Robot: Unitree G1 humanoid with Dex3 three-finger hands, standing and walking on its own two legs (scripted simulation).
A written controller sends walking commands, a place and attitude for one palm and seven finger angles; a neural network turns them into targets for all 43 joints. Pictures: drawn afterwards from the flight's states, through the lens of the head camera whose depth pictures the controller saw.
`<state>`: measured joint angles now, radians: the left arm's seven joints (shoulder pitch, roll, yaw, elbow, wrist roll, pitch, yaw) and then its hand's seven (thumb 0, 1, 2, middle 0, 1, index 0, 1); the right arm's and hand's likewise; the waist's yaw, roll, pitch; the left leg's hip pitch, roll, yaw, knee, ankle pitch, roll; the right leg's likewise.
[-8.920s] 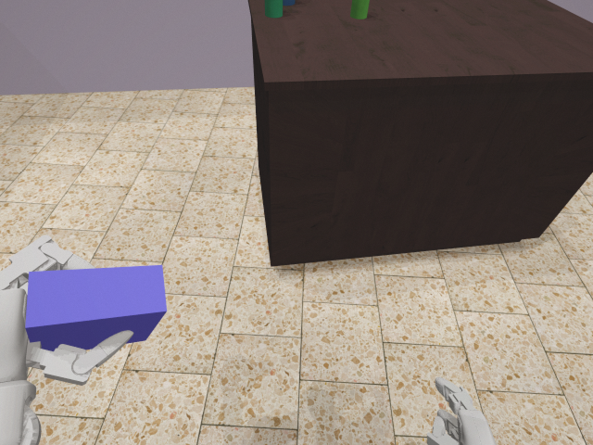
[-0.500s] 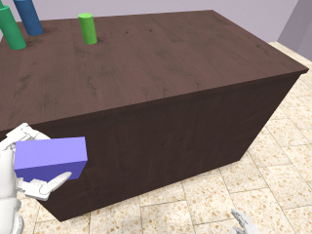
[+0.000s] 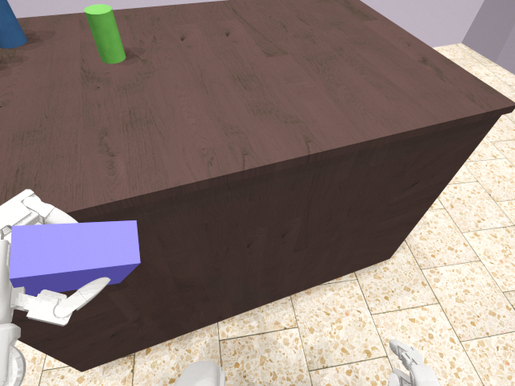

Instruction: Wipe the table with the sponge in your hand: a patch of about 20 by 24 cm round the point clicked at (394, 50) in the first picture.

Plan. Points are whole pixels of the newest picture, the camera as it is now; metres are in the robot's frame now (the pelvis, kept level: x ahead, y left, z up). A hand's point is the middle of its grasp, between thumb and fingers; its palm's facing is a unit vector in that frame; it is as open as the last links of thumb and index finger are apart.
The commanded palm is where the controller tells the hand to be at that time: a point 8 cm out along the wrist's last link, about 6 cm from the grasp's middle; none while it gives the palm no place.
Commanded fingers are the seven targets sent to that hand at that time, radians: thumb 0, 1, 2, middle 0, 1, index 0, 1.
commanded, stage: shuffle to correct the standing spot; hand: left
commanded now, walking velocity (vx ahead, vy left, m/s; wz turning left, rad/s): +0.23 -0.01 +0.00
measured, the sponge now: (93, 258) +0.23 +0.22 +0.14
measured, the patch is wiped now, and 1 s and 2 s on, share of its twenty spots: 0.00 0.00 0.00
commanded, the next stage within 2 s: come to a stop and stand still in 0.64 s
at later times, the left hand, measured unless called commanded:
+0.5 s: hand (109, 182) +0.31 +0.22 +0.18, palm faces +0.41 -0.78 -0.47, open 9.4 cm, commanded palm +0.26 +0.26 +0.19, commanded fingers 0.00 0.10 1.30 -1.20 -1.60 -1.20 -1.60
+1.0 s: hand (142, 126) +0.41 +0.21 +0.19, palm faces +0.42 -0.80 -0.43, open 9.4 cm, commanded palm +0.35 +0.24 +0.19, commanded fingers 0.00 0.10 1.30 -1.20 -1.60 -1.20 -1.60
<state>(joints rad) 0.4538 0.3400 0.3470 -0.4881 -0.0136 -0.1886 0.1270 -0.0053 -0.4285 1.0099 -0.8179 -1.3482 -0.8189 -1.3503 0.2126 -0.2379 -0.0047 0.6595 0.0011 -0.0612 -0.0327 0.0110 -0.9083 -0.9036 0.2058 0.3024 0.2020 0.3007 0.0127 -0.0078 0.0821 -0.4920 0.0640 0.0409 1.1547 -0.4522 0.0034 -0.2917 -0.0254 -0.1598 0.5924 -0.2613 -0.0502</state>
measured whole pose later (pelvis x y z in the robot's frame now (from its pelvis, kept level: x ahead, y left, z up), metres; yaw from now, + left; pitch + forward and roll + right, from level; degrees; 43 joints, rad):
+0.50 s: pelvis +0.11 -0.03 +0.00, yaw +1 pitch -2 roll -1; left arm 0.45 0.39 0.36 -0.51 -0.02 -0.19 0.13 -0.01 -0.43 1.01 -0.82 -1.35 -0.82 -1.35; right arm 0.21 -0.15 0.06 0.60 0.00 -0.10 -0.03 0.01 -0.90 -0.90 0.21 0.30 0.21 0.30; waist 0.02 0.04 0.07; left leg -0.32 0.11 0.06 0.81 -0.45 -0.02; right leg -0.33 -0.02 -0.15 0.62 -0.24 -0.04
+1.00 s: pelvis +0.20 -0.04 +0.00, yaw +2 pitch -1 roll +1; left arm 0.45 0.40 0.39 -0.53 -0.03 -0.19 0.15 -0.01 -0.43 1.01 -0.82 -1.34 -0.82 -1.35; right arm 0.20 -0.15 0.04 0.58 0.00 -0.14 -0.03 0.01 -0.91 -0.90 0.20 0.30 0.20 0.30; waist -0.01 -0.02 0.06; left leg -0.24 0.06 0.10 0.57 -0.30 -0.02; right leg -0.27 -0.01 -0.08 0.57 -0.27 -0.01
